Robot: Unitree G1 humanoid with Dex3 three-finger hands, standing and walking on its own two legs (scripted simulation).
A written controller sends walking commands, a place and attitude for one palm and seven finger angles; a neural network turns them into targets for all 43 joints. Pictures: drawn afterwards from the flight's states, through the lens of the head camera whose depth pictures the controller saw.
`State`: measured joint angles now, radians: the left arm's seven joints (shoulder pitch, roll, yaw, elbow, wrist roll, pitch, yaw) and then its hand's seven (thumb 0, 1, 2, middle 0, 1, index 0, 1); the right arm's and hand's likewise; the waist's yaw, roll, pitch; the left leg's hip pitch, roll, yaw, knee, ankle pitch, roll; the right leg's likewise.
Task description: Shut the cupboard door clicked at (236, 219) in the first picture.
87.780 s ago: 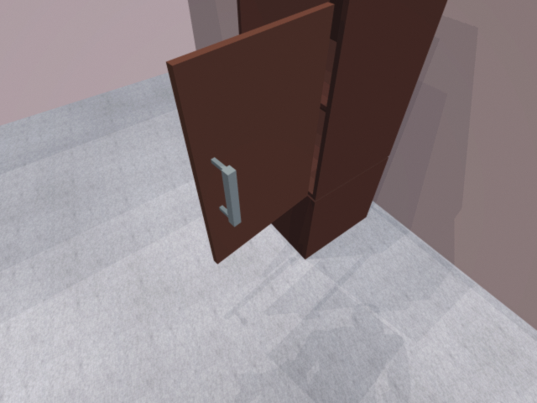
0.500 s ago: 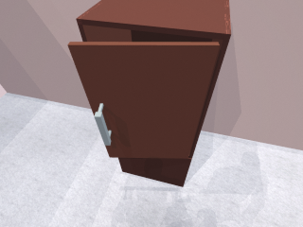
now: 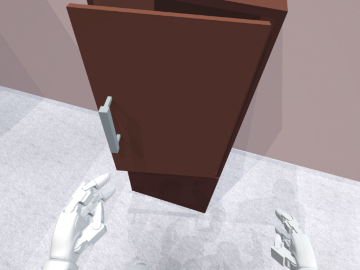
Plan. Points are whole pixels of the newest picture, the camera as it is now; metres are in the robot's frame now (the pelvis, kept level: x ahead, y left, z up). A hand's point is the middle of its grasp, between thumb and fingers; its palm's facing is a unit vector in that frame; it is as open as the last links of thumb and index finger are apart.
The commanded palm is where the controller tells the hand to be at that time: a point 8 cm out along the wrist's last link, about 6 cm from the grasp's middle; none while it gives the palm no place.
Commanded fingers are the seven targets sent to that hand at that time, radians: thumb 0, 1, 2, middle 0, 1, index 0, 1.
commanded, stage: raise the hand and make a fist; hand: left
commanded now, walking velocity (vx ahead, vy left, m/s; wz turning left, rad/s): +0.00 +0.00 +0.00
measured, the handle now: (112, 126) +0.48 +0.22 +0.01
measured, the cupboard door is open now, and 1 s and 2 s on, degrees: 13 13 13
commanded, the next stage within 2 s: bring the fist close to the handle in 1.58 s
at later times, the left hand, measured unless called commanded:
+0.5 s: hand (88, 241) +0.18 +0.20 -0.01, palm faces +0.03 -1.00 -0.01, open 4.2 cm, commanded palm +0.15 +0.25 +0.00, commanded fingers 0.00 0.90 0.90 -0.97 -1.14 -0.97 -1.14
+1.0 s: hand (73, 237) +0.19 +0.22 +0.01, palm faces +0.02 -1.00 -0.04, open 3.1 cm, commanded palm +0.17 +0.27 +0.01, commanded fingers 0.00 0.90 0.90 -1.30 -1.50 -1.30 -1.50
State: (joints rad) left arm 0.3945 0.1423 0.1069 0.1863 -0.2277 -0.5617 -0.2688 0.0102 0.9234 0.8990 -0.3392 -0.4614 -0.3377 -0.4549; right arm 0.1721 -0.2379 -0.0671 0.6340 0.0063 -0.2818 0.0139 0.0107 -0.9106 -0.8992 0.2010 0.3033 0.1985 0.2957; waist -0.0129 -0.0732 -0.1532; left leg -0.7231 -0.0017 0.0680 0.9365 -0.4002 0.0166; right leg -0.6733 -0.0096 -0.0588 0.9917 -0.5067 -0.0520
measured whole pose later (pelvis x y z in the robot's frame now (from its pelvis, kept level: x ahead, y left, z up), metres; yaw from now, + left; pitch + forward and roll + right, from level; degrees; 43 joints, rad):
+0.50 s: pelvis -0.03 +0.01 -0.05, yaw -1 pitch +15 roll -2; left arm 0.45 0.22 0.17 -0.04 -0.29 -0.30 -0.25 0.02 0.90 0.90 -0.79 -0.95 -0.79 -0.95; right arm 0.28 -0.18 -0.01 0.56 0.04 -0.16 -0.06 0.02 -0.90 -0.90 0.21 0.30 0.20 0.30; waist 0.00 0.03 -0.16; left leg -1.01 0.04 0.03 1.23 -0.49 0.02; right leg -0.92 0.02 -0.10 1.21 -0.56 -0.05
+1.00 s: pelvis -0.03 +0.04 -0.04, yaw +0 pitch +15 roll -4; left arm 0.42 0.24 0.10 -0.05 -0.23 -0.41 -0.20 0.02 0.91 0.90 -1.24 -1.44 -1.23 -1.43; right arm 0.22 -0.22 0.04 0.47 0.02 -0.16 -0.03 0.01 -0.90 -0.90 0.20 0.30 0.20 0.30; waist 0.01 0.04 -0.18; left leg -1.00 0.01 0.01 1.22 -0.48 0.07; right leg -0.88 0.00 -0.12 1.17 -0.55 -0.01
